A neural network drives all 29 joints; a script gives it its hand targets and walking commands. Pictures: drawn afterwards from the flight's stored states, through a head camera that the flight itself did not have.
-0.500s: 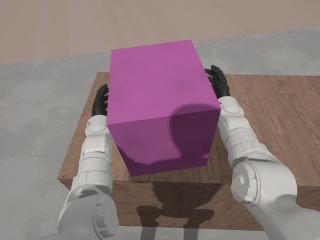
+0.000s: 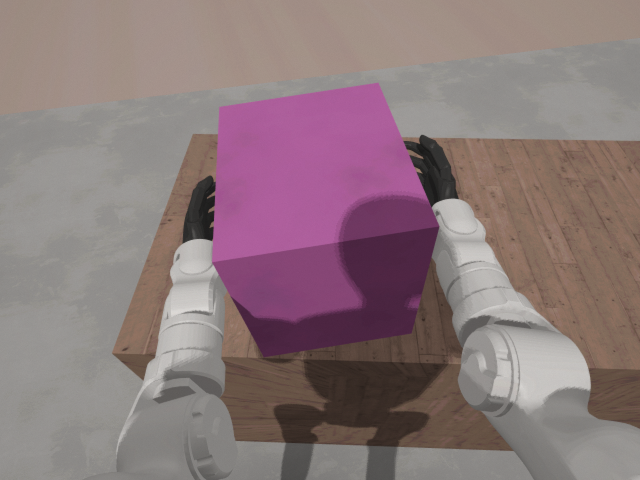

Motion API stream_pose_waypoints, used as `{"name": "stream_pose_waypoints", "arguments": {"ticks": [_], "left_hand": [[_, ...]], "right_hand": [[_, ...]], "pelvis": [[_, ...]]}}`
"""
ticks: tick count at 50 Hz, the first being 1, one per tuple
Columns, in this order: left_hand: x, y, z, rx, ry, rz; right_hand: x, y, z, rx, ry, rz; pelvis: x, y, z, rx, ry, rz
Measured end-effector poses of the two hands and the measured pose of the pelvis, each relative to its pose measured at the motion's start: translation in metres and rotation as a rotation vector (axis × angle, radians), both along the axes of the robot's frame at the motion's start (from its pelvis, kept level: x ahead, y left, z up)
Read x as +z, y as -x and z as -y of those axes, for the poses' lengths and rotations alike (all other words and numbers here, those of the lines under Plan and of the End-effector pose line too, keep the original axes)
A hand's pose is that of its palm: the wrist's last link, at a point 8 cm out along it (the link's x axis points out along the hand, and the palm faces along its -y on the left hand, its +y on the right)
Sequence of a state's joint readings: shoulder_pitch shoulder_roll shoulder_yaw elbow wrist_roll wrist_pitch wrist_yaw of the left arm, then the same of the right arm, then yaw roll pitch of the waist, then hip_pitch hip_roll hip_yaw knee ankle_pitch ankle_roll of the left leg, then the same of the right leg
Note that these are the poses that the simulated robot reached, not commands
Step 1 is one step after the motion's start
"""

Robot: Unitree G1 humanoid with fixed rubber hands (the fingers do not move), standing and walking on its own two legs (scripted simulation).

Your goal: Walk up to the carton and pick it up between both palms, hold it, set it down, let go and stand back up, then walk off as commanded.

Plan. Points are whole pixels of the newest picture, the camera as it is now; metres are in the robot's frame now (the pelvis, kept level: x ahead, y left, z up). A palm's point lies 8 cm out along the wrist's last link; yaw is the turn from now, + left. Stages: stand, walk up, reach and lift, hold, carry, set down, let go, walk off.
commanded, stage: set down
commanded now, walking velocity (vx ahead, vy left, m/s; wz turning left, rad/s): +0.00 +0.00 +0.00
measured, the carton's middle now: (319, 224) +0.43 +0.05 +0.04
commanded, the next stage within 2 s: none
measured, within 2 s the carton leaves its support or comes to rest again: rests again in 0.18 s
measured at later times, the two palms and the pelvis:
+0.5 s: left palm (202, 240) +0.37 +0.20 +0.06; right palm (434, 199) +0.44 -0.10 +0.09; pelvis +0.00 +0.00 +0.00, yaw +0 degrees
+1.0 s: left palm (203, 243) +0.37 +0.20 +0.06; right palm (436, 199) +0.44 -0.10 +0.09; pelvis +0.00 +0.00 +0.00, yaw +0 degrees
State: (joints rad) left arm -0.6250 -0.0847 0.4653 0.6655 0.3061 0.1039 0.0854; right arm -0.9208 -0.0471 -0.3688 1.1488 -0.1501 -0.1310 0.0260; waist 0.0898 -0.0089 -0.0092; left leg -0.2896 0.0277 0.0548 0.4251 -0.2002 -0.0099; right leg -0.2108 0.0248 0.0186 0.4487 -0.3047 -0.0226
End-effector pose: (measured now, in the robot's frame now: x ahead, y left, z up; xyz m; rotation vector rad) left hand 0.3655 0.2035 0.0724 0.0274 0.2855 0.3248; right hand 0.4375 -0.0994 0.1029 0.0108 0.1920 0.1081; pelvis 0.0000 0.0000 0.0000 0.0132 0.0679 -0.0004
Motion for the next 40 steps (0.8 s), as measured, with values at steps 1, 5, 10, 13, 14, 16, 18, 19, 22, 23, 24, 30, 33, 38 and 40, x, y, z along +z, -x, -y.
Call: {"name": "stream_pose_waypoints", "arguments": {"ticks": [1,5,10,13,14,16,18,19,22,23,24,30,33,38,40], "left_hand": [[-0.002,0.000,0.000,0.000,0.000,-0.002],[-0.008,0.000,-0.001,0.003,0.003,-0.007],[-0.010,-0.003,-0.001,0.005,-0.003,0.005],[-0.010,-0.004,-0.001,0.006,-0.004,0.008],[-0.010,-0.004,-0.001,0.006,-0.004,0.008],[-0.010,-0.004,-0.001,0.005,-0.006,0.008],[-0.010,-0.004,-0.001,0.005,-0.007,0.009],[-0.010,-0.004,-0.001,0.007,-0.006,0.010],[-0.010,-0.004,-0.001,0.007,-0.005,0.012],[-0.010,-0.004,-0.001,0.007,-0.005,0.013],[-0.010,-0.004,-0.001,0.007,-0.005,0.013],[-0.011,-0.003,-0.001,0.009,-0.002,0.021],[-0.011,-0.003,-0.001,0.012,0.003,0.025],[-0.011,-0.003,-0.001,0.013,0.005,0.029],[-0.012,-0.003,-0.001,0.014,0.008,0.033]], "right_hand": [[-0.001,0.000,0.000,0.001,0.000,-0.002],[-0.006,-0.002,-0.001,0.003,0.000,-0.008],[-0.009,-0.005,-0.002,0.005,-0.002,0.004],[-0.010,-0.005,-0.002,0.006,-0.002,0.006],[-0.010,-0.005,-0.002,0.007,-0.003,0.006],[-0.010,-0.005,-0.001,0.007,-0.005,0.006],[-0.010,-0.005,-0.001,0.007,-0.007,0.006],[-0.010,-0.005,-0.001,0.008,-0.005,0.007],[-0.010,-0.005,-0.001,0.009,0.000,0.009],[-0.010,-0.005,-0.001,0.009,0.001,0.009],[-0.010,-0.005,-0.001,0.009,0.001,0.010],[-0.010,-0.005,-0.001,0.011,0.006,0.012],[-0.010,-0.005,-0.001,0.011,0.006,0.013],[-0.010,-0.005,-0.001,0.013,0.009,0.013],[-0.011,-0.005,-0.001,0.013,0.011,0.013]], "pelvis": [[0.000,0.000,0.000,0.000,0.000,-0.002],[0.000,-0.001,0.000,0.000,0.000,-0.014],[0.000,-0.002,0.000,0.001,0.000,-0.030],[0.000,-0.003,0.000,0.001,0.000,-0.032],[0.000,-0.003,0.000,0.001,0.000,-0.033],[0.000,-0.003,0.000,0.001,0.000,-0.033],[0.000,-0.003,0.000,0.001,0.000,-0.033],[0.000,-0.003,0.000,0.001,0.000,-0.033],[0.000,-0.003,0.000,0.001,0.000,-0.033],[0.000,-0.003,0.000,0.001,0.000,-0.033],[0.000,-0.003,0.000,0.001,0.000,-0.033],[0.000,-0.003,0.000,0.001,0.000,-0.033],[0.000,-0.003,0.000,0.001,0.000,-0.033],[0.000,-0.003,0.000,0.001,0.000,-0.034],[0.000,-0.003,0.000,0.001,0.000,-0.034]]}}
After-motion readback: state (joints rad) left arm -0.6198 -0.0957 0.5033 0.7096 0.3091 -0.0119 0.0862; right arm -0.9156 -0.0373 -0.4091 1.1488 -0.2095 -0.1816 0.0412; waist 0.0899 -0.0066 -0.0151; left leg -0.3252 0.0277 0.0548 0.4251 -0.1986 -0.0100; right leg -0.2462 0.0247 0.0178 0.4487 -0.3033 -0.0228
